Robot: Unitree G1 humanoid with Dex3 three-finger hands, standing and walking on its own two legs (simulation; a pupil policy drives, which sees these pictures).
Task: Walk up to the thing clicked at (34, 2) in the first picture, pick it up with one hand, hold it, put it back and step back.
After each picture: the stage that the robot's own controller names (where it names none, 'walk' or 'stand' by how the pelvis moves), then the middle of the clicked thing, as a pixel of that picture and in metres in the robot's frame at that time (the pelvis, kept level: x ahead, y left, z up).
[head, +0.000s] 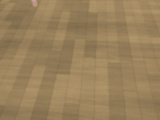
stand; (34, 1) +2.21 +0.75 -0.72
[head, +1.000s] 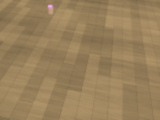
walk; (50, 9) +2.14 +0.40 -0.70
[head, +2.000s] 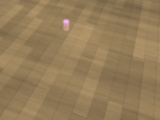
walk; (66, 25) +1.52 +0.20 -0.71
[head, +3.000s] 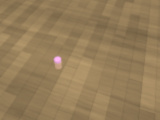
walk; (58, 62) +1.00 +0.23 -0.72
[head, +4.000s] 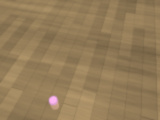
walk; (54, 103) +0.59 +0.24 -0.71
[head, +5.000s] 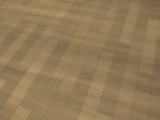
stand; out of the picture +0.36 +0.21 -0.70
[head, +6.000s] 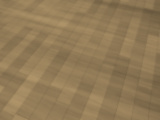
stand; out of the picture +0.33 +0.18 -0.72
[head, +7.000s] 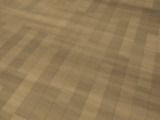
stand; out of the picture +0.32 +0.19 -0.72
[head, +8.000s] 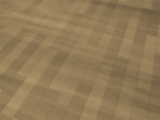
stand; out of the picture +0.31 +0.20 -0.73
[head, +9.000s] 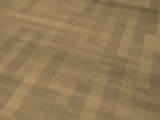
stand; out of the picture +0.30 +0.20 -0.73
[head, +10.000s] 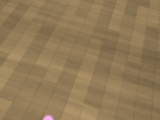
go down; out of the picture +0.33 +0.21 -0.66
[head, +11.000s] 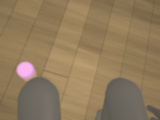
go down; (27, 72) +0.38 +0.24 -0.30
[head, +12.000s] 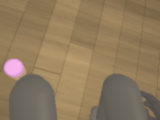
close in; (16, 70) +0.37 +0.25 -0.28
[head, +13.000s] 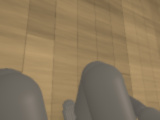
close in; out of the picture +0.35 +0.28 -0.21
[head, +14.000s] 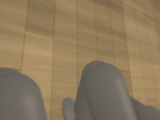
close; out of the picture +0.35 +0.28 -0.21
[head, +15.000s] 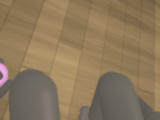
lift; out of the picture +0.30 +0.27 -0.14
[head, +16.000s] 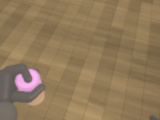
lift; (31, 88) +0.32 +0.18 +0.01
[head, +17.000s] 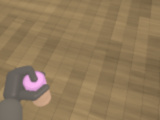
hold; (38, 89) +0.33 +0.17 -0.01
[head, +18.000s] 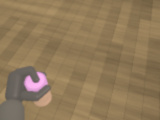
hold; (39, 90) +0.33 +0.17 -0.01
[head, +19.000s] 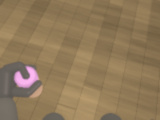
crouch; (29, 83) +0.35 +0.19 -0.07
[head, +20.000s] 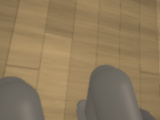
lower; out of the picture +0.37 +0.27 -0.19
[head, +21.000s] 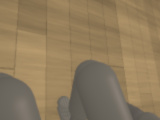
lower; out of the picture +0.37 +0.30 -0.22
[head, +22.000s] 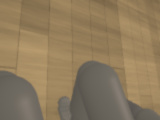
lower; out of the picture +0.36 +0.30 -0.22
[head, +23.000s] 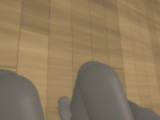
lower; out of the picture +0.36 +0.30 -0.22
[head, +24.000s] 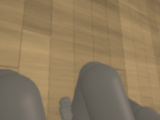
loosen; out of the picture +0.35 +0.30 -0.22
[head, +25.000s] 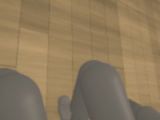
withdraw; out of the picture +0.34 +0.28 -0.22
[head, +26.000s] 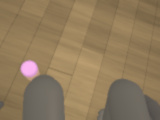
walk; (30, 71) +0.38 +0.25 -0.31
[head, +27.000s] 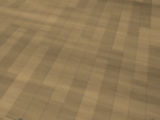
stand; out of the picture +0.30 +0.19 -0.65
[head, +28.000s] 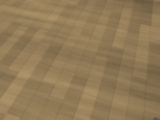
stand; out of the picture +0.32 +0.21 -0.66
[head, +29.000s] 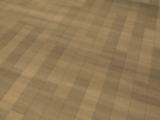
stand; out of the picture +0.32 +0.20 -0.69
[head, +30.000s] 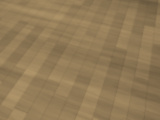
walk; out of the picture +0.33 +0.20 -0.72
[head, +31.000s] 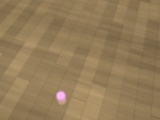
walk; (61, 98) +0.51 +0.15 -0.70
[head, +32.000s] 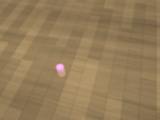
walk; (60, 70) +0.81 +0.28 -0.70
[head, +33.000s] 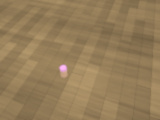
stand; (63, 71) +0.96 +0.20 -0.71
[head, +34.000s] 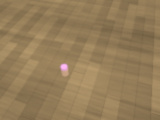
stand; (64, 70) +0.96 +0.20 -0.73
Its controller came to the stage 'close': yes
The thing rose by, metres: 0.69
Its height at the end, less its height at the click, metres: +0.00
